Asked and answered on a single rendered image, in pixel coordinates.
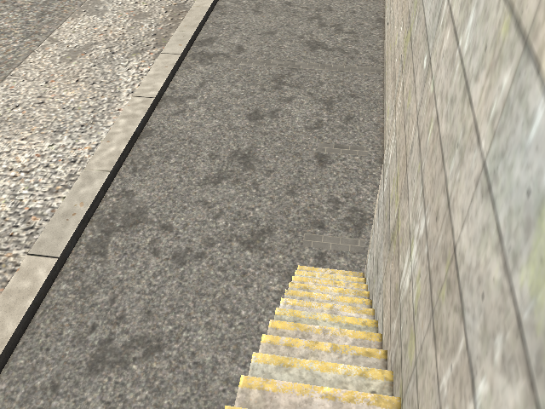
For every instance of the stairs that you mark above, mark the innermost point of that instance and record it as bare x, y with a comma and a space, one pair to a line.
322, 350

